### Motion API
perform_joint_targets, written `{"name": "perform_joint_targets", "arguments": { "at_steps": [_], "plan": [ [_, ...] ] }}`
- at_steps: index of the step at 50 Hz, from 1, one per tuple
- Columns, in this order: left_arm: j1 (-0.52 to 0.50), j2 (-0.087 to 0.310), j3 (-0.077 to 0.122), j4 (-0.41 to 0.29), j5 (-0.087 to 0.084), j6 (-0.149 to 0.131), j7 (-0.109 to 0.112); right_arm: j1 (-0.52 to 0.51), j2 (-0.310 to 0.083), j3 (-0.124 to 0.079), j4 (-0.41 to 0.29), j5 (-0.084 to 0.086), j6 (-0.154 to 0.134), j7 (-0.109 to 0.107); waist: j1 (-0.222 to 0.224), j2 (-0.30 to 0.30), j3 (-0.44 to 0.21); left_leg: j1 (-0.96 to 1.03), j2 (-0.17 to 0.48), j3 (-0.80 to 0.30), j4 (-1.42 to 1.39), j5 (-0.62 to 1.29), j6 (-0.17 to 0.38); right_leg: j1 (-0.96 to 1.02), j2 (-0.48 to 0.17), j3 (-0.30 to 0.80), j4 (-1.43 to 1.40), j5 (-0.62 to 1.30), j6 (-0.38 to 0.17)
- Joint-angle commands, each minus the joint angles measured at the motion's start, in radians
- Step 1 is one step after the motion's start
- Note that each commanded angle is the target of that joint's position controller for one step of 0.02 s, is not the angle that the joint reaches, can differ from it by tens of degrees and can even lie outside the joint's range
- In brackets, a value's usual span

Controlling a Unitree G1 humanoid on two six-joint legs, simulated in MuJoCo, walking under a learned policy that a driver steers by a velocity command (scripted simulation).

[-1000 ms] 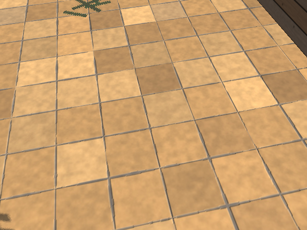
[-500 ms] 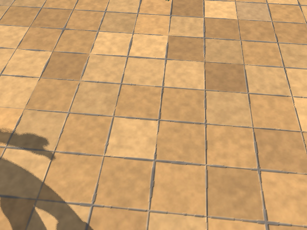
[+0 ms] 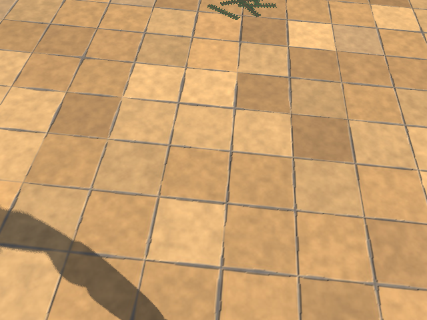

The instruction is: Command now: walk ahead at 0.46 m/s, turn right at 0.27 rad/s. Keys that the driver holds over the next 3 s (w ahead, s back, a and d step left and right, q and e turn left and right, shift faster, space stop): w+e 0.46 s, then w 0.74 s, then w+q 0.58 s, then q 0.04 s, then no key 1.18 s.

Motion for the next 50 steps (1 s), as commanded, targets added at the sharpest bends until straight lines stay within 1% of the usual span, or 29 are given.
{"name": "perform_joint_targets", "arguments": {
  "at_steps": [1, 3, 4, 5, 6, 7, 8, 9, 10, 11, 12, 14, 16, 20, 22, 25, 27, 28, 29, 30, 31, 32, 33, 34, 36, 38, 43, 47, 50],
  "plan": [
    [-0.172, 0.061, 0.005, -0.121, -0.002, -0.025, -0.021, 0.019, -0.171, -0.048, -0.029, 0.006, -0.004, -0.009, -0.015, 0.118, 0.099, -0.031, 0.294, -0.009, -0.002, 0.538, 0.103, -0.017, 0.031, -0.008, -0.066, -0.037, -0.047],
    [-0.115, 0.092, 0.019, -0.118, 0.002, -0.022, -0.023, 0.007, -0.195, -0.054, -0.034, 0.0, 0.007, -0.02, 0.026, 0.163, 0.018, 0.034, 0.296, 0.02, 0.135, 0.94, 0.077, 0.084, 0.09, -0.053, -0.051, -0.124, -0.085],
    [-0.036, 0.122, 0.035, -0.103, 0.002, -0.017, -0.019, 0.005, -0.208, -0.057, -0.037, -0.005, 0.017, -0.026, 0.067, 0.183, -0.049, 0.059, 0.288, 0.035, 0.262, 1.124, 0.061, 0.178, 0.128, -0.076, -0.035, -0.176, -0.107],
    [0.104, 0.161, 0.057, -0.071, 0.0, -0.011, -0.01, -0.012, -0.215, -0.056, -0.044, -0.006, 0.027, -0.032, 0.144, 0.171, -0.131, 0.004, 0.261, 0.067, 0.464, 1.196, 0.035, 0.372, 0.166, -0.095, -0.064, -0.164, -0.136],
    [0.255, 0.211, 0.079, -0.049, 0.0, -0.002, 0.007, -0.01, -0.212, -0.049, -0.06, -0.011, 0.024, -0.038, 0.217, 0.118, -0.218, -0.236, 0.238, 0.061, 0.728, 1.0, 0.001, 0.688, 0.089, 0.043, -0.056, -0.164, -0.184],
    [0.334, 0.304, 0.1, -0.047, 0.005, -0.001, 0.016, 0.097, -0.072, -0.006, -0.102, -0.027, -0.001, -0.018, 0.138, -0.151, -0.353, -0.7, 0.035, 0.018, 1.172, 0.123, -0.08, 1.082, -0.203, 0.609, -0.083, -0.357, -0.39],
    [0.34, 0.233, 0.079, -0.045, 0.002, -0.004, 0.019, 0.042, -0.111, -0.003, -0.096, -0.003, -0.044, 0.001, 0.177, -0.098, -0.456, -0.83, -0.029, -0.187, 1.311, -0.226, -0.065, 1.142, -0.267, 0.893, -0.261, -0.479, -0.425],
    [0.293, 0.201, 0.07, -0.047, 0.006, -0.005, 0.025, -0.075, -0.16, -0.017, -0.138, 0.04, -0.068, 0.015, 0.189, -0.059, -0.289, -0.919, 0.036, -0.212, 1.308, -0.159, -0.045, 1.027, -0.241, 0.742, -0.304, -0.478, -0.362],
    [0.228, 0.178, 0.062, -0.062, 0.004, -0.006, 0.028, -0.127, -0.159, -0.01, -0.156, 0.039, -0.083, 0.015, 0.151, 0.034, -0.177, -0.902, 0.086, -0.197, 1.216, -0.078, -0.03, 0.853, -0.199, 0.617, -0.321, -0.412, -0.324],
    [0.166, 0.154, 0.054, -0.076, 0.007, -0.007, 0.03, -0.148, -0.154, -0.014, -0.158, 0.014, -0.087, 0.008, 0.106, 0.089, -0.099, -0.857, 0.117, -0.181, 1.119, -0.038, -0.034, 0.695, -0.158, 0.534, -0.34, -0.312, -0.301],
    [0.127, 0.131, 0.045, -0.093, 0.02, -0.009, 0.034, -0.135, -0.159, -0.021, -0.157, -0.001, -0.078, 0.004, 0.067, 0.069, -0.064, -0.788, 0.141, -0.18, 1.069, -0.01, -0.042, 0.582, -0.121, 0.468, -0.368, -0.229, -0.295],
    [0.097, 0.131, 0.046, -0.108, 0.019, -0.008, 0.042, -0.092, -0.141, -0.019, -0.158, -0.013, -0.053, 0.002, 0.027, 0.014, -0.045, -0.728, 0.157, -0.161, 0.998, 0.005, -0.074, 0.455, -0.092, 0.412, -0.405, -0.145, -0.308],
    [0.106, 0.149, 0.051, -0.102, 0.015, -0.011, 0.052, -0.111, -0.116, -0.01, -0.172, -0.023, -0.036, -0.003, 0.024, 0.007, -0.02, -0.705, 0.155, -0.127, 0.884, 0.054, -0.108, 0.35, -0.065, 0.335, -0.414, -0.08, -0.302],
    [0.165, 0.178, 0.061, -0.085, 0.002, 0.001, 0.068, -0.283, -0.069, 0.011, -0.216, -0.019, -0.041, -0.001, 0.1, -0.014, -0.009, -0.617, 0.096, -0.101, 0.545, 0.348, -0.136, 0.287, 0.009, 0.261, -0.377, -0.164, -0.229],
    [0.215, 0.185, 0.063, -0.071, -0.003, 0.011, 0.072, -0.336, -0.083, 0.007, -0.229, -0.001, -0.048, 0.007, 0.129, -0.027, -0.028, -0.582, 0.063, -0.11, 0.455, 0.402, -0.143, 0.331, -0.008, 0.304, -0.344, -0.217, -0.213],
    [0.241, 0.165, 0.057, -0.06, -0.004, 0.021, 0.076, -0.327, -0.124, -0.011, -0.23, 0.011, -0.058, 0.019, 0.117, -0.055, -0.047, -0.567, 0.072, -0.148, 0.379, 0.353, -0.114, 0.452, -0.064, 0.391, -0.249, -0.285, -0.183],
    [0.236, 0.151, 0.054, -0.058, 0.006, 0.024, 0.073, -0.259, -0.139, -0.026, -0.214, 0.009, -0.065, 0.023, 0.073, -0.076, -0.054, -0.484, 0.07, -0.123, 0.344, 0.283, -0.068, 0.482, -0.076, 0.411, -0.171, -0.253, -0.156],
    [0.246, 0.119, 0.043, -0.059, 0.013, 0.023, 0.069, -0.181, -0.16, -0.04, -0.199, 0.001, -0.07, 0.019, 0.033, -0.068, -0.091, -0.364, 0.075, -0.117, 0.323, 0.247, -0.033, 0.47, -0.035, 0.384, -0.07, -0.189, -0.13],
    [0.261, 0.056, 0.019, -0.073, 0.027, 0.019, 0.063, -0.053, -0.208, -0.052, -0.191, -0.016, -0.073, 0.013, -0.019, 0.04, -0.213, -0.156, 0.226, -0.272, 0.319, 0.19, 0.035, 0.391, 0.027, 0.311, 0.198, -0.278, -0.092],
    [0.417, -0.008, -0.001, -0.086, 0.001, 0.003, 0.06, 0.039, -0.312, -0.08, -0.146, -0.025, -0.06, 0.019, 0.039, 0.384, -0.318, 0.141, 0.435, -0.746, 0.214, 0.001, 0.217, 0.057, 0.175, 0.174, 0.55, -0.627, -0.018],
    [0.392, 0.089, 0.013, -0.07, -0.019, 0.0, 0.064, 0.069, -0.231, -0.068, -0.132, 0.0, -0.056, 0.03, 0.0, 0.32, -0.279, 0.144, 0.458, -0.922, 0.131, -0.278, 0.23, -0.109, 0.122, 0.212, 0.687, -0.652, -0.012],
    [0.26, 0.153, 0.03, -0.088, -0.018, 0.0, 0.067, 0.023, -0.166, -0.05, -0.14, 0.002, -0.054, 0.028, -0.029, 0.195, -0.144, 0.042, 0.41, -0.774, 0.12, -0.269, 0.185, -0.146, 0.083, 0.216, 0.722, -0.558, -0.018],
    [0.178, 0.148, 0.028, -0.109, -0.001, 0.002, 0.07, -0.031, -0.146, -0.04, -0.146, -0.008, -0.048, 0.027, -0.019, 0.119, -0.086, -0.062, 0.36, -0.631, 0.123, -0.136, 0.158, -0.123, 0.047, 0.176, 0.697, -0.485, -0.019],
    [0.138, 0.132, 0.026, -0.124, 0.016, -0.002, 0.068, -0.063, -0.126, -0.031, -0.141, -0.012, -0.045, 0.027, -0.003, 0.109, -0.034, -0.143, 0.319, -0.536, 0.109, -0.006, 0.159, -0.11, 0.02, 0.165, 0.636, -0.436, -0.017],
    [0.155, 0.102, 0.025, -0.122, 0.015, 0.0, 0.059, -0.086, -0.101, -0.022, -0.133, -0.013, -0.048, 0.025, 0.036, 0.163, -0.027, -0.219, 0.262, -0.422, 0.071, 0.135, 0.145, -0.024, -0.019, 0.139, 0.541, -0.381, -0.011],
    [0.158, 0.073, 0.017, -0.115, 0.018, 0.005, 0.056, -0.07, -0.11, -0.024, -0.114, -0.001, -0.051, 0.025, 0.043, 0.162, -0.031, -0.236, 0.253, -0.36, 0.047, 0.235, 0.162, -0.008, -0.022, 0.109, 0.466, -0.368, 0.001],
    [0.005, 0.03, -0.005, -0.146, 0.022, -0.004, 0.045, -0.035, -0.163, -0.037, -0.071, 0.01, -0.036, 0.016, 0.003, 0.129, -0.004, -0.236, 0.241, -0.237, 0.005, 0.334, 0.16, 0.011, -0.024, 0.072, 0.147, -0.159, 0.024],
    [-0.106, 0.036, -0.006, -0.17, 0.011, -0.014, 0.03, 0.026, -0.179, -0.038, -0.027, 0.019, -0.022, 0.015, -0.035, 0.128, 0.021, -0.221, 0.248, -0.196, 0.015, 0.339, 0.143, 0.084, 0.008, 0.045, -0.005, -0.052, 0.021],
    [-0.151, 0.053, 0.0, -0.192, 0.007, -0.022, 0.017, 0.046, -0.189, -0.042, -0.001, 0.024, -0.007, 0.01, -0.027, 0.133, 0.039, -0.143, 0.287, -0.208, 0.052, 0.386, 0.128, 0.085, 0.017, 0.049, -0.066, -0.11, -0.014]
  ]
}}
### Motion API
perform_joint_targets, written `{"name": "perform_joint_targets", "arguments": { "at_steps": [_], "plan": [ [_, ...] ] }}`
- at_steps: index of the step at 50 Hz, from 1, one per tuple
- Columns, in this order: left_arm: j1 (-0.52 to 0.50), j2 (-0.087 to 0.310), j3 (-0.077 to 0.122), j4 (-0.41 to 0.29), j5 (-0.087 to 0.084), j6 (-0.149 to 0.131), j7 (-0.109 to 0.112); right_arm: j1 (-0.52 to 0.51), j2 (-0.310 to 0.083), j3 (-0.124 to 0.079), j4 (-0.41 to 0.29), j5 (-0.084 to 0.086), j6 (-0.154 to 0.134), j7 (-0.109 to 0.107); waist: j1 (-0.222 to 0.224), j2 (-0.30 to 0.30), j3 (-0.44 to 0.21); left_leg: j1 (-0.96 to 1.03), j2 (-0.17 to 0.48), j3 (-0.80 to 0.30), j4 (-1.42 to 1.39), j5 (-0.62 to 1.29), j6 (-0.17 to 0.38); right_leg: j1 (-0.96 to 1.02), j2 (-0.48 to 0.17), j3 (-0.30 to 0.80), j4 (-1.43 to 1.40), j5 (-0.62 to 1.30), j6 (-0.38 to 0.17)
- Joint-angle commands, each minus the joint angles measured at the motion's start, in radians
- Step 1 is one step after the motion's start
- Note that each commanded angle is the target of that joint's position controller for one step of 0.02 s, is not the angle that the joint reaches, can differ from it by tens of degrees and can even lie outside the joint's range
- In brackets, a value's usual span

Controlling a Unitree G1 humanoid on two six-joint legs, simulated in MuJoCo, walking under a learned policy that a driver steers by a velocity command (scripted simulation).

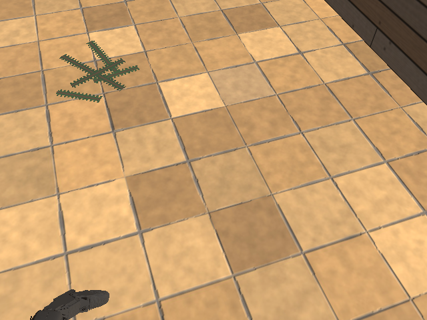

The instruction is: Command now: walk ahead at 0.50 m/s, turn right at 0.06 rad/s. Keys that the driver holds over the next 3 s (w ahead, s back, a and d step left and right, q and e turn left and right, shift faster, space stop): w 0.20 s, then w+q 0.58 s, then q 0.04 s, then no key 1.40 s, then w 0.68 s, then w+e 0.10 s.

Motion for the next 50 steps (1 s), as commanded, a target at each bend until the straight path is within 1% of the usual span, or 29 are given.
{"name": "perform_joint_targets", "arguments": {
  "at_steps": [1, 3, 4, 5, 6, 7, 8, 9, 10, 11, 14, 17, 21, 26, 29, 30, 31, 32, 33, 34, 35, 36, 37, 39, 42, 44, 46, 48, 50],
  "plan": [
    [-0.095, 0.086, 0.025, -0.097, -0.004, -0.025, -0.012, 0.007, -0.186, -0.047, -0.029, 0.006, 0.004, -0.01, 0.042, 0.127, 0.035, 0.014, 0.287, -0.156, -0.025, 0.398, 0.145, 0.029, 0.019, -0.016, -0.056, -0.042, -0.035],
    [0.03, 0.127, 0.048, -0.064, 0.004, -0.027, -0.007, -0.021, -0.199, -0.049, -0.028, 0.008, 0.014, -0.015, 0.126, 0.128, -0.044, 0.014, 0.255, -0.108, 0.129, 0.664, 0.113, 0.234, 0.061, -0.059, -0.109, -0.055, -0.075],
    [0.178, 0.173, 0.071, -0.021, 0.009, -0.025, 0.003, -0.023, -0.178, -0.04, -0.034, 0.002, 0.016, -0.018, 0.192, 0.111, -0.144, -0.062, 0.207, -0.067, 0.306, 0.699, 0.085, 0.46, 0.048, -0.048, -0.102, -0.032, -0.108],
    [0.368, 0.253, 0.091, 0.011, 0.019, -0.018, 0.016, -0.025, -0.12, -0.015, -0.067, -0.029, 0.012, -0.021, 0.255, -0.027, -0.302, -0.279, 0.14, -0.022, 0.635, 0.374, 0.044, 0.763, -0.166, 0.196, -0.067, 0.008, -0.18],
    [0.382, 0.296, 0.096, 0.027, 0.018, -0.014, 0.009, 0.099, -0.025, 0.012, -0.076, -0.014, -0.007, -0.015, 0.18, -0.275, -0.394, -0.637, -0.02, -0.058, 0.924, -0.285, -0.006, 1.002, -0.339, 0.638, -0.186, -0.227, -0.323],
    [0.364, 0.2, 0.073, 0.023, 0.002, -0.011, 0.009, 0.022, -0.133, -0.012, -0.067, 0.007, -0.023, -0.009, 0.219, -0.153, -0.307, -0.753, 0.037, -0.143, 1.018, -0.289, -0.001, 0.937, -0.312, 0.649, -0.251, -0.37, -0.293],
    [0.303, 0.17, 0.061, 0.02, 0.0, -0.011, 0.012, -0.07, -0.164, -0.022, -0.094, 0.022, -0.031, -0.003, 0.208, -0.105, -0.175, -0.794, 0.081, -0.115, 1.011, -0.19, 0.007, 0.812, -0.279, 0.509, -0.274, -0.334, -0.259],
    [0.242, 0.155, 0.054, 0.014, 0.007, -0.011, 0.01, -0.114, -0.152, -0.02, -0.1, 0.012, -0.034, -0.006, 0.177, -0.027, -0.11, -0.758, 0.121, -0.091, 0.97, -0.102, 0.002, 0.683, -0.238, 0.415, -0.298, -0.228, -0.242],
    [0.202, 0.133, 0.049, 0.011, 0.016, -0.013, 0.007, -0.131, -0.144, -0.024, -0.101, -0.006, -0.031, -0.008, 0.151, -0.013, -0.064, -0.724, 0.145, -0.087, 0.92, -0.048, -0.007, 0.585, -0.204, 0.349, -0.328, -0.138, -0.238],
    [0.178, 0.117, 0.045, 0.011, 0.026, -0.018, 0.007, -0.104, -0.127, -0.023, -0.094, -0.005, -0.021, -0.004, 0.118, -0.04, -0.062, -0.666, 0.167, -0.097, 0.9, -0.011, -0.014, 0.524, -0.187, 0.294, -0.356, -0.086, -0.234],
    [0.176, 0.125, 0.052, 0.044, 0.023, -0.042, 0.01, -0.094, -0.083, -0.015, -0.085, 0.001, 0.011, -0.007, 0.095, -0.037, -0.032, -0.638, 0.177, -0.099, 0.847, 0.05, -0.038, 0.43, -0.176, 0.166, -0.426, 0.002, -0.241],
    [0.204, 0.146, 0.059, 0.079, 0.029, -0.047, 0.022, -0.171, -0.075, -0.015, -0.11, -0.002, 0.016, -0.008, 0.115, -0.01, 0.004, -0.697, 0.165, -0.128, 0.718, 0.202, -0.049, 0.441, -0.167, 0.062, -0.449, 0.069, -0.222],
    [0.226, 0.167, 0.06, 0.104, 0.023, -0.043, 0.031, -0.287, -0.051, -0.005, -0.144, -0.001, 0.005, 0.012, 0.161, -0.001, 0.032, -0.654, 0.136, -0.072, 0.488, 0.393, -0.031, 0.465, -0.145, -0.06, -0.466, 0.087, -0.177],
    [0.304, 0.191, 0.068, 0.156, 0.008, -0.011, 0.039, -0.415, -0.043, 0.002, -0.221, 0.002, 0.005, 0.044, 0.204, 0.012, 0.069, -0.727, 0.118, -0.028, 0.363, 0.322, 0.01, 0.661, -0.207, -0.108, -0.404, 0.166, -0.156],
    [0.286, 0.224, 0.077, 0.153, 0.003, 0.015, 0.052, -0.388, -0.073, -0.014, -0.25, 0.0, 0.011, 0.061, 0.16, -0.029, 0.018, -0.63, 0.055, 0.05, 0.349, 0.164, 0.058, 0.727, -0.219, -0.15, -0.25, 0.546, -0.121],
    [0.277, 0.237, 0.081, 0.148, 0.003, 0.024, 0.059, -0.318, -0.1, -0.029, -0.242, -0.002, 0.015, 0.06, 0.117, -0.047, -0.035, -0.527, 0.017, 0.078, 0.354, 0.119, 0.079, 0.724, -0.212, -0.169, -0.135, 0.706, -0.108],
    [0.263, 0.237, 0.08, 0.14, 0.003, 0.033, 0.067, -0.178, -0.142, -0.056, -0.211, 0.0, 0.017, 0.053, 0.037, -0.035, -0.112, -0.331, -0.025, 0.089, 0.305, 0.152, 0.111, 0.664, -0.182, -0.2, 0.055, 0.751, -0.081],
    [0.268, 0.217, 0.069, 0.121, 0.014, 0.028, 0.074, -0.011, -0.213, -0.089, -0.176, 0.003, 0.025, 0.036, -0.039, 0.036, -0.208, -0.022, 0.043, -0.055, 0.28, 0.188, 0.165, 0.445, -0.144, -0.205, 0.331, 0.533, -0.043],
    [0.375, 0.069, 0.019, 0.072, 0.045, -0.001, 0.053, 0.0, -0.322, -0.109, -0.176, 0.009, 0.024, 0.027, 0.06, 0.301, -0.307, 0.362, 0.309, -0.602, 0.232, 0.061, 0.355, -0.034, 0.061, -0.163, 0.704, -0.38, 0.024],
    [0.294, 0.136, 0.028, 0.071, 0.023, -0.043, 0.034, 0.033, -0.236, -0.084, -0.199, 0.004, 0.017, 0.025, -0.001, 0.205, -0.425, 0.437, 0.372, -0.847, 0.092, -0.02, 0.392, -0.16, 0.096, 0.059, 0.83, -0.566, 0.016],
    [0.193, 0.185, 0.043, 0.033, -0.017, -0.065, 0.023, 0.0, -0.193, -0.069, -0.194, -0.009, 0.011, 0.024, -0.015, 0.158, -0.287, 0.35, 0.338, -0.691, 0.07, 0.038, 0.336, -0.234, 0.042, 0.083, 0.822, -0.483, -0.005],
    [0.16, 0.169, 0.034, 0.018, -0.015, -0.077, 0.025, -0.06, -0.177, -0.065, -0.2, -0.007, 0.008, 0.022, 0.023, 0.073, -0.193, 0.203, 0.296, -0.57, 0.066, 0.126, 0.306, -0.214, 0.0, 0.072, 0.741, -0.402, -0.014],
    [0.151, 0.167, 0.038, 0.022, 0.007, -0.077, 0.031, -0.125, -0.154, -0.058, -0.212, -0.008, 0.008, 0.021, 0.065, 0.029, -0.121, 0.061, 0.259, -0.483, 0.05, 0.236, 0.285, -0.165, -0.029, 0.063, 0.649, -0.361, -0.006],
    [0.184, 0.171, 0.048, 0.024, 0.025, -0.054, 0.034, -0.185, -0.128, -0.048, -0.238, -0.02, 0.007, 0.015, 0.124, 0.068, -0.089, -0.097, 0.215, -0.412, 0.004, 0.349, 0.282, -0.05, -0.053, 0.066, 0.568, -0.318, 0.017],
    [0.186, 0.134, 0.041, 0.024, 0.036, -0.023, 0.045, -0.199, -0.162, -0.057, -0.226, -0.02, 0.007, -0.001, 0.147, 0.069, -0.048, -0.239, 0.183, -0.282, 0.011, 0.679, 0.276, 0.002, -0.028, 0.019, 0.431, -0.269, 0.077],
    [0.139, 0.102, 0.028, 0.018, 0.038, -0.019, 0.046, -0.19, -0.168, -0.059, -0.209, -0.015, 0.017, -0.015, 0.129, 0.091, -0.055, -0.288, 0.125, -0.184, 0.042, 0.743, 0.225, 0.061, -0.001, -0.006, 0.272, -0.125, 0.09],
    [0.075, 0.088, 0.02, 0.011, 0.033, -0.023, 0.037, -0.15, -0.16, -0.056, -0.186, -0.009, 0.03, -0.025, 0.087, 0.116, -0.086, -0.284, 0.097, -0.157, 0.065, 0.692, 0.181, 0.128, 0.034, -0.016, 0.128, 0.053, 0.085],
    [0.032, 0.096, 0.022, 0.001, 0.024, -0.026, 0.026, -0.119, -0.156, -0.052, -0.164, -0.009, 0.039, -0.03, 0.064, 0.129, -0.097, -0.247, 0.117, -0.191, 0.083, 0.599, 0.164, 0.156, 0.05, -0.002, 0.047, 0.131, 0.073],
    [0.017, 0.12, 0.031, -0.005, 0.028, -0.028, 0.02, -0.117, -0.146, -0.047, -0.151, -0.012, 0.043, -0.031, 0.064, 0.135, -0.094, -0.185, 0.152, -0.239, 0.129, 0.561, 0.158, 0.149, 0.048, 0.022, -0.006, 0.102, 0.049]
  ]
}}
Over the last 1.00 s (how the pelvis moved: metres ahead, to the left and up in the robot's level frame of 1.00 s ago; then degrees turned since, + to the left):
0.57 -0.06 0.01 -21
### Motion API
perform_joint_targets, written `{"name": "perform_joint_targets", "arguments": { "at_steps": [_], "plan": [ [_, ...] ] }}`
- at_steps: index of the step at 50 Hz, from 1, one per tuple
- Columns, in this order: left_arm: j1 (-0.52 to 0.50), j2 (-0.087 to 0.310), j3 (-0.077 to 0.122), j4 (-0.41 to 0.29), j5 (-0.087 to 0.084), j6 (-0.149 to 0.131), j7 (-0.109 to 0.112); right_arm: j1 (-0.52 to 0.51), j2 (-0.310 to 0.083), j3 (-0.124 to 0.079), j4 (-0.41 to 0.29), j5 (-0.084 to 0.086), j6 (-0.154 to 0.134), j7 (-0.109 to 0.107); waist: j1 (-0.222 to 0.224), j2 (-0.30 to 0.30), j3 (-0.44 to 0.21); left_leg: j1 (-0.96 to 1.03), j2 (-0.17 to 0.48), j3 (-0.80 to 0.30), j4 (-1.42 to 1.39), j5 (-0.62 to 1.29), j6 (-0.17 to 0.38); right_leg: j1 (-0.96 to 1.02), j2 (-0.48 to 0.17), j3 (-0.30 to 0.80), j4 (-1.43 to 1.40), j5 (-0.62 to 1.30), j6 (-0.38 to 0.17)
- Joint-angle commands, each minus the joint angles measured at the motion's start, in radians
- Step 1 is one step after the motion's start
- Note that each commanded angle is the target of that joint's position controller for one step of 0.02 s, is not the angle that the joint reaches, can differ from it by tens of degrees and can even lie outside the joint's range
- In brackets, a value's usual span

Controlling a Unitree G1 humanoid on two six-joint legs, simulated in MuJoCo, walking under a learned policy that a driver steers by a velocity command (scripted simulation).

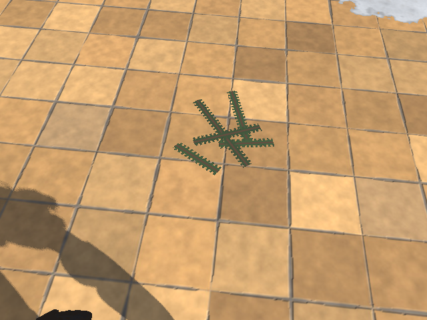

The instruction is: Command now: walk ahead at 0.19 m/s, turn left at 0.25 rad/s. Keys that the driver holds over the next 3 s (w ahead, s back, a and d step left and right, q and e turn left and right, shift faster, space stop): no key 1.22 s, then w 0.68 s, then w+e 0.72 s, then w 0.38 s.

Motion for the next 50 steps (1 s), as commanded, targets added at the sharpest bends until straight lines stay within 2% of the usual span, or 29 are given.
{"name": "perform_joint_targets", "arguments": {
  "at_steps": [1, 2, 3, 4, 5, 6, 7, 8, 9, 10, 11, 13, 15, 17, 18, 19, 20, 21, 23, 26, 30, 35, 50],
  "plan": [
    [-0.007, 0.1, 0.03, -0.06, 0.005, -0.016, -0.009, 0.019, -0.132, -0.033, -0.033, -0.003, -0.004, -0.009, 0.016, 0.138, -0.12, 0.012, 0.255, -0.139, 0.022, 0.515, 0.101, 0.181, 0.037, -0.022, -0.072, 0.021, -0.034],
    [0.012, 0.109, 0.036, -0.056, 0.01, -0.02, -0.01, 0.008, -0.124, -0.03, -0.03, -0.005, -0.004, -0.009, 0.031, 0.142, -0.119, 0.033, 0.261, -0.159, 0.062, 0.511, 0.093, 0.198, 0.036, -0.022, -0.1, 0.004, -0.053],
    [0.052, 0.107, 0.039, -0.043, 0.016, -0.026, -0.01, -0.015, -0.11, -0.025, -0.029, -0.003, -0.003, -0.009, 0.063, 0.136, -0.121, 0.034, 0.24, -0.156, 0.117, 0.499, 0.074, 0.259, 0.037, -0.034, -0.169, 0.061, -0.076],
    [0.082, 0.134, 0.044, -0.039, 0.028, -0.033, -0.005, -0.001, -0.086, -0.018, -0.033, -0.011, -0.006, -0.008, 0.068, 0.092, -0.153, 0.007, 0.178, -0.135, 0.203, 0.447, 0.035, 0.376, -0.015, -0.002, -0.195, 0.327, -0.105],
    [0.108, 0.175, 0.046, -0.052, 0.047, -0.034, 0.002, 0.08, -0.054, -0.006, -0.035, -0.028, -0.016, -0.006, 0.035, -0.035, -0.247, -0.114, 0.1, -0.1, 0.356, 0.174, -0.016, 0.598, -0.162, 0.129, -0.119, 0.699, -0.19],
    [0.153, 0.12, 0.035, -0.029, 0.044, -0.016, 0.004, 0.188, -0.039, 0.006, -0.005, -0.013, -0.013, -0.006, 0.038, -0.203, -0.361, -0.235, 0.043, -0.055, 0.555, -0.319, -0.082, 0.749, -0.321, 0.32, -0.119, 0.774, -0.356],
    [0.171, 0.058, 0.017, -0.019, 0.008, -0.003, -0.003, 0.162, -0.106, -0.005, -0.001, -0.011, 0.002, -0.004, 0.058, -0.153, -0.356, -0.278, 0.074, -0.063, 0.637, -0.472, -0.117, 0.715, -0.339, 0.404, -0.163, 0.561, -0.377],
    [0.141, 0.055, 0.013, -0.015, -0.005, 0.01, -0.007, 0.096, -0.127, -0.016, -0.008, -0.002, 0.024, -0.008, 0.064, -0.089, -0.289, -0.315, 0.099, -0.061, 0.677, -0.446, -0.139, 0.654, -0.305, 0.391, -0.196, 0.317, -0.343],
    [0.098, 0.062, 0.012, -0.017, -0.004, 0.022, -0.008, 0.056, -0.12, -0.019, -0.005, 0.0, 0.049, -0.015, 0.056, -0.052, -0.234, -0.324, 0.121, -0.04, 0.677, -0.401, -0.155, 0.577, -0.273, 0.365, -0.237, 0.108, -0.309],
    [0.042, 0.068, 0.011, -0.026, -0.001, 0.032, -0.009, 0.033, -0.116, -0.021, -0.007, -0.003, 0.07, -0.019, 0.045, -0.049, -0.172, -0.309, 0.142, -0.023, 0.627, -0.359, -0.162, 0.481, -0.244, 0.325, -0.281, -0.052, -0.282],
    [-0.002, 0.079, 0.014, -0.03, 0.006, 0.043, -0.007, 0.029, -0.096, -0.018, -0.003, -0.002, 0.082, -0.022, 0.028, -0.081, -0.133, -0.252, 0.155, -0.003, 0.534, -0.323, -0.163, 0.391, -0.201, 0.27, -0.317, -0.163, -0.251],
    [-0.03, 0.084, 0.019, -0.026, 0.013, 0.058, 0.0, 0.044, -0.051, -0.006, 0.023, -0.008, 0.08, -0.024, 0.025, -0.122, -0.113, -0.126, 0.139, 0.051, 0.37, -0.241, -0.157, 0.299, -0.129, 0.166, -0.339, -0.217, -0.225],
    [-0.014, 0.081, 0.019, -0.01, 0.004, 0.065, 0.008, 0.069, -0.041, -0.007, 0.054, -0.013, 0.07, -0.02, 0.02, -0.108, -0.145, -0.033, 0.13, 0.077, 0.225, -0.072, -0.137, 0.3, -0.114, 0.129, -0.322, -0.272, -0.223],
    [0.008, 0.057, 0.01, 0.007, -0.007, 0.065, 0.012, 0.063, -0.036, -0.006, 0.068, -0.025, 0.064, -0.015, 0.017, -0.083, -0.14, 0.047, 0.127, 0.089, 0.094, 0.05, -0.105, 0.262, -0.091, 0.107, -0.316, -0.423, -0.179],
    [0.026, 0.042, 0.004, 0.02, -0.003, 0.062, 0.01, 0.033, -0.058, -0.007, 0.051, -0.039, 0.062, -0.016, 0.029, -0.05, -0.116, 0.052, 0.176, 0.036, 0.07, 0.072, -0.081, 0.231, -0.074, 0.095, -0.305, -0.506, -0.135],
    [0.04, 0.055, 0.009, 0.019, 0.004, 0.059, 0.007, 0.007, -0.107, -0.017, 0.045, -0.034, 0.06, -0.02, 0.065, 0.018, -0.069, -0.031, 0.199, 0.007, 0.069, -0.037, -0.048, 0.236, -0.027, 0.051, -0.29, -0.529, -0.1],
    [0.018, 0.054, 0.011, 0.019, 0.007, 0.058, 0.008, 0.003, -0.099, -0.019, 0.061, -0.029, 0.054, -0.018, 0.061, 0.07, -0.041, -0.137, 0.182, 0.011, 0.049, -0.176, -0.034, 0.301, 0.003, 0.005, -0.251, -0.472, -0.079],
    [0.006, 0.048, 0.01, 0.021, 0.005, 0.057, 0.011, -0.011, -0.068, -0.01, 0.062, -0.031, 0.042, -0.018, 0.061, 0.081, -0.032, -0.179, 0.18, 0.008, 0.022, -0.192, -0.041, 0.348, 0.006, -0.001, -0.212, -0.41, -0.078],
    [0.028, 0.034, 0.009, 0.04, -0.001, 0.06, 0.018, -0.027, -0.052, -0.005, 0.069, -0.031, 0.02, -0.017, 0.073, 0.107, -0.035, -0.184, 0.18, 0.008, 0.012, -0.116, -0.063, 0.383, 0.008, -0.01, -0.172, -0.308, -0.092],
    [0.05, 0.031, 0.011, 0.067, -0.002, 0.061, 0.021, -0.002, -0.053, -0.004, 0.088, -0.021, 0.001, -0.016, 0.07, 0.087, -0.056, -0.152, 0.177, 0.013, 0.035, -0.009, -0.07, 0.409, 0.014, -0.022, -0.139, -0.173, -0.097],
    [0.049, 0.035, 0.016, 0.102, -0.008, 0.068, 0.022, 0.021, -0.05, -0.002, 0.112, -0.017, 0.001, -0.018, 0.061, 0.062, -0.063, -0.128, 0.168, 0.024, 0.049, 0.065, -0.069, 0.431, 0.012, -0.022, -0.122, -0.068, -0.093],
    [0.048, 0.041, 0.021, 0.151, -0.011, 0.08, 0.03, 0.026, -0.041, 0.002, 0.142, -0.015, 0.003, -0.019, 0.059, 0.043, -0.061, -0.106, 0.16, 0.035, 0.048, 0.118, -0.068, 0.449, 0.011, -0.02, -0.118, -0.025, -0.087],
    [0.042, 0.043, 0.028, 0.282, -0.014, 0.1, 0.051, 0.026, -0.018, 0.013, 0.249, -0.014, 0.003, -0.018, 0.064, 0.048, -0.033, -0.089, 0.147, 0.06, 0.0, 0.104, -0.064, 0.474, 0.014, -0.022, -0.145, -0.052, -0.075]
  ]
}}
Over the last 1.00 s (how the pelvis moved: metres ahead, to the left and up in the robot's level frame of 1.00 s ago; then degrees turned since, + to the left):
0.53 0.05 0.00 22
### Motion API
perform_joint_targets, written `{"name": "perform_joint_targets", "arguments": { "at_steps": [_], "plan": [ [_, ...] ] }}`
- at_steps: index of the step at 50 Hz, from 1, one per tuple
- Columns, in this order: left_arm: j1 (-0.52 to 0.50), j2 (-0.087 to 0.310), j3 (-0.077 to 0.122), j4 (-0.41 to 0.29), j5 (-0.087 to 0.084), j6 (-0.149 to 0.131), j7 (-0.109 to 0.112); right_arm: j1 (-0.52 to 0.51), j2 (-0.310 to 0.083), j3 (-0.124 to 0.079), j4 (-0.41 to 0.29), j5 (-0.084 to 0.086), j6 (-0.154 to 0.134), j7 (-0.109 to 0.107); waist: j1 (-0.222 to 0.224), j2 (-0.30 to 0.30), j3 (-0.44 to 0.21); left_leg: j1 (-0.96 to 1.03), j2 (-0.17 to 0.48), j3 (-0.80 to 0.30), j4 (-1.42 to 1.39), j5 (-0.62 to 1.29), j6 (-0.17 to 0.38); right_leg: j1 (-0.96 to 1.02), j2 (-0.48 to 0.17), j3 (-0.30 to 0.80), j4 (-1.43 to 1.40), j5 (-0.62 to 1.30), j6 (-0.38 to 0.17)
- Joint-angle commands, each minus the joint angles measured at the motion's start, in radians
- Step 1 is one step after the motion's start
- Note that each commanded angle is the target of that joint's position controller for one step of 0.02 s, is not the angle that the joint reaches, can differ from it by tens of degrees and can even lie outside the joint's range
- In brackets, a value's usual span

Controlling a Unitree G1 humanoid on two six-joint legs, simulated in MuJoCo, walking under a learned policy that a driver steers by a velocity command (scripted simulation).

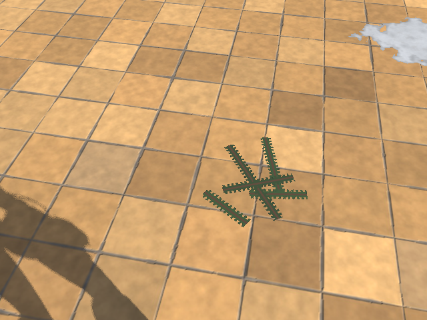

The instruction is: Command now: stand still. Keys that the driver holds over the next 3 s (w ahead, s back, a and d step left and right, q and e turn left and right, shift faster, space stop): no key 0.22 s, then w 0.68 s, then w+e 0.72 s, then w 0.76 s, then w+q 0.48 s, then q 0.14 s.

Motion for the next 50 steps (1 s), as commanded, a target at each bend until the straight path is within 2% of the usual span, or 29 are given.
{"name": "perform_joint_targets", "arguments": {
  "at_steps": [1, 11, 12, 13, 14, 15, 16, 17, 18, 20, 22, 23, 24, 25, 26, 27, 28, 30, 33, 37, 40, 42, 44, 45, 46, 47, 48, 49, 50],
  "plan": [
    [-0.009, 0.104, 0.019, -0.017, 0.0, -0.007, 0.005, 0.048, -0.1, -0.017, -0.008, 0.0, -0.008, -0.003, 0.0, 0.017, -0.024, -0.13, 0.035, -0.026, -0.118, 0.202, 0.011, 0.132, -0.024, 0.021, -0.048, 0.194, -0.038],
    [0.012, 0.094, 0.015, 0.035, 0.001, -0.005, 0.009, 0.076, -0.087, -0.007, 0.049, 0.0, -0.008, -0.005, 0.002, 0.014, -0.001, -0.143, 0.03, -0.017, -0.142, 0.143, 0.013, 0.123, -0.019, 0.018, -0.067, 0.147, -0.032],
    [0.028, 0.082, 0.012, 0.047, 0.001, -0.004, 0.01, 0.097, -0.081, -0.005, 0.063, 0.001, -0.007, -0.007, 0.0, 0.023, -0.019, -0.137, 0.026, -0.015, -0.159, 0.036, 0.019, 0.129, -0.003, 0.0, -0.063, 0.043, -0.032],
    [0.031, 0.083, 0.013, 0.052, -0.003, -0.003, 0.01, 0.105, -0.098, -0.011, 0.067, 0.006, -0.004, -0.009, -0.004, 0.041, 0.001, -0.152, 0.028, -0.03, -0.178, -0.12, 0.037, 0.1, 0.025, -0.028, -0.033, -0.099, -0.032],
    [0.03, 0.088, 0.016, 0.052, -0.007, -0.006, 0.01, 0.098, -0.131, -0.021, 0.059, 0.012, -0.001, -0.013, -0.01, 0.077, 0.031, -0.166, 0.052, -0.075, -0.205, -0.283, 0.069, 0.04, 0.055, -0.061, 0.019, -0.242, -0.034],
    [0.006, 0.089, 0.016, 0.04, -0.007, -0.016, 0.008, 0.112, -0.155, -0.028, 0.053, 0.017, -0.003, -0.016, -0.026, 0.112, 0.069, -0.17, 0.108, -0.155, -0.256, -0.418, 0.11, -0.039, 0.067, -0.081, 0.083, -0.299, -0.036],
    [-0.026, 0.078, 0.013, 0.022, -0.01, -0.033, 0.001, 0.126, -0.188, -0.04, 0.051, 0.024, -0.01, -0.017, -0.04, 0.166, 0.107, -0.154, 0.198, -0.272, -0.318, -0.491, 0.159, -0.119, 0.062, -0.1, 0.178, -0.255, -0.036],
    [-0.043, 0.065, 0.009, 0.008, -0.013, -0.051, -0.008, 0.123, -0.212, -0.051, 0.051, 0.031, -0.02, -0.017, -0.045, 0.193, 0.145, -0.162, 0.283, -0.373, -0.355, -0.488, 0.208, -0.165, 0.018, -0.075, 0.256, -0.203, -0.047],
    [-0.038, 0.062, 0.01, 0.004, -0.02, -0.067, -0.018, 0.11, -0.199, -0.051, 0.046, 0.03, -0.031, -0.015, -0.035, 0.186, 0.167, -0.141, 0.32, -0.406, -0.36, -0.431, 0.23, -0.212, -0.016, -0.053, 0.286, -0.205, -0.061],
    [0.0, 0.057, 0.01, 0.006, -0.033, -0.093, -0.033, 0.074, -0.169, -0.047, 0.034, 0.036, -0.043, -0.007, 0.0, 0.165, 0.17, -0.105, 0.298, -0.339, -0.311, -0.296, 0.203, -0.188, -0.039, -0.053, 0.176, -0.242, -0.09],
    [0.162, 0.065, 0.025, 0.076, -0.03, -0.103, -0.038, 0.028, -0.16, -0.044, 0.017, 0.041, -0.041, 0.002, 0.068, 0.114, 0.105, -0.226, 0.186, -0.189, -0.192, -0.151, 0.145, 0.136, 0.032, -0.117, -0.016, -0.092, -0.083],
    [0.271, 0.098, 0.04, 0.108, -0.023, -0.104, -0.039, 0.005, -0.147, -0.038, 0.003, 0.035, -0.047, 0.004, 0.11, 0.033, 0.053, -0.298, 0.118, -0.102, -0.013, 0.02, 0.111, 0.281, -0.011, -0.016, -0.065, -0.076, -0.093],
    [0.404, 0.2, 0.065, 0.125, -0.024, -0.105, -0.036, -0.005, -0.078, -0.02, -0.029, 0.026, -0.059, 0.006, 0.139, -0.234, -0.015, -0.475, -0.009, 0.053, 0.342, -0.006, 0.036, 0.433, -0.221, 0.353, -0.234, -0.208, -0.196],
    [0.46, 0.218, 0.056, 0.135, -0.009, -0.12, -0.051, -0.016, -0.073, -0.021, -0.057, 0.041, -0.074, 0.003, 0.136, -0.306, -0.054, -0.602, -0.056, -0.017, 0.594, -0.219, 0.029, 0.455, -0.378, 0.715, -0.37, -0.323, -0.315],
    [0.351, 0.154, 0.032, 0.106, -0.006, -0.135, -0.051, -0.022, -0.109, -0.03, -0.059, 0.061, -0.084, 0.009, 0.078, -0.159, 0.026, -0.677, 0.02, -0.081, 0.724, -0.168, 0.054, 0.389, -0.394, 0.667, -0.361, -0.369, -0.31],
    [0.275, 0.112, 0.019, 0.074, -0.006, -0.142, -0.054, -0.025, -0.111, -0.031, -0.052, 0.062, -0.092, 0.019, 0.052, -0.103, 0.062, -0.689, 0.066, -0.08, 0.741, -0.06, 0.079, 0.339, -0.342, 0.531, -0.362, -0.352, -0.271],
    [0.227, 0.106, 0.012, 0.053, -0.006, -0.144, -0.058, -0.025, -0.113, -0.036, -0.046, 0.053, -0.098, 0.02, 0.03, -0.068, 0.071, -0.682, 0.099, -0.06, 0.699, 0.031, 0.089, 0.307, -0.299, 0.423, -0.373, -0.273, -0.235],
    [0.233, 0.065, -0.006, 0.047, -0.001, -0.135, -0.057, -0.048, -0.133, -0.052, -0.046, 0.036, -0.095, 0.026, 0.022, -0.069, 0.062, -0.622, 0.134, -0.031, 0.6, 0.137, 0.076, 0.277, -0.229, 0.25, -0.385, -0.044, -0.189],
    [0.313, 0.091, -0.009, 0.059, 0.004, -0.122, -0.037, -0.114, -0.091, -0.047, -0.068, 0.028, -0.08, 0.035, 0.036, -0.062, 0.054, -0.639, 0.131, 0.018, 0.49, 0.212, 0.03, 0.287, -0.203, 0.146, -0.397, 0.17, -0.203],
    [0.331, 0.13, -0.004, 0.041, 0.007, -0.111, -0.018, -0.292, -0.06, -0.026, -0.138, 0.03, -0.079, 0.043, 0.066, -0.063, 0.086, -0.584, 0.1, 0.053, 0.216, 0.35, 0.0, 0.218, -0.184, 0.067, -0.432, 0.214, -0.202],
    [0.378, 0.134, 0.001, 0.05, -0.005, -0.109, -0.016, -0.374, -0.069, -0.019, -0.166, 0.036, -0.081, 0.058, 0.079, -0.067, 0.112, -0.534, 0.076, 0.068, 0.107, 0.406, 0.01, 0.228, -0.201, 0.039, -0.444, 0.215, -0.203],
    [0.387, 0.134, 0.006, 0.054, -0.013, -0.105, -0.015, -0.407, -0.08, -0.017, -0.187, 0.039, -0.085, 0.069, 0.068, -0.067, 0.123, -0.532, 0.075, 0.053, 0.057, 0.397, 0.033, 0.29, -0.229, 0.029, -0.423, 0.256, -0.196],
    [0.372, 0.149, 0.016, 0.048, -0.014, -0.097, -0.014, -0.392, -0.106, -0.025, -0.194, 0.039, -0.091, 0.078, 0.035, -0.073, 0.094, -0.482, 0.059, 0.055, 0.023, 0.348, 0.062, 0.359, -0.252, 0.015, -0.358, 0.399, -0.178],
    [0.357, 0.164, 0.021, 0.041, -0.011, -0.093, -0.014, -0.348, -0.13, -0.035, -0.187, 0.038, -0.092, 0.079, 0.002, -0.091, 0.05, -0.402, 0.033, 0.071, 0.025, 0.317, 0.079, 0.382, -0.255, 0.006, -0.293, 0.572, -0.168],
    [0.348, 0.17, 0.025, 0.035, -0.007, -0.085, -0.016, -0.255, -0.163, -0.053, -0.166, 0.036, -0.093, 0.075, -0.051, -0.109, -0.019, -0.26, -0.002, 0.089, 0.033, 0.286, 0.099, 0.375, -0.244, 0.002, -0.17, 0.763, -0.155],
    [0.331, 0.157, 0.019, 0.024, 0.0, -0.078, -0.018, -0.073, -0.205, -0.078, -0.114, 0.04, -0.09, 0.066, -0.141, -0.106, -0.123, -0.025, -0.017, 0.093, 0.025, 0.285, 0.126, 0.301, -0.198, -0.02, 0.037, 0.821, -0.128],
    [0.335, 0.119, 0.001, -0.006, 0.016, -0.077, -0.022, 0.118, -0.279, -0.098, -0.077, 0.025, -0.088, 0.052, -0.197, -0.011, -0.275, 0.314, 0.18, -0.13, 0.054, 0.226, 0.185, 0.052, -0.138, -0.038, 0.356, 0.514, -0.101],
    [0.477, -0.048, -0.039, -0.007, -0.001, -0.097, -0.031, 0.173, -0.323, -0.101, -0.052, 0.009, -0.085, 0.06, -0.103, 0.278, -0.453, 0.588, 0.432, -0.645, -0.12, -0.048, 0.336, -0.287, 0.064, -0.01, 0.71, -0.293, -0.046],
    [0.397, 0.069, -0.011, -0.002, -0.032, -0.121, -0.033, 0.138, -0.224, -0.074, -0.058, 0.014, -0.09, 0.062, -0.137, 0.191, -0.384, 0.502, 0.407, -0.712, -0.224, -0.132, 0.293, -0.371, 0.027, 0.123, 0.835, -0.345, -0.065]
  ]
}}
Over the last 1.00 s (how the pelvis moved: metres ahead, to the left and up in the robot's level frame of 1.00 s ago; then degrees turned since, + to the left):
0.13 0.00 -0.01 1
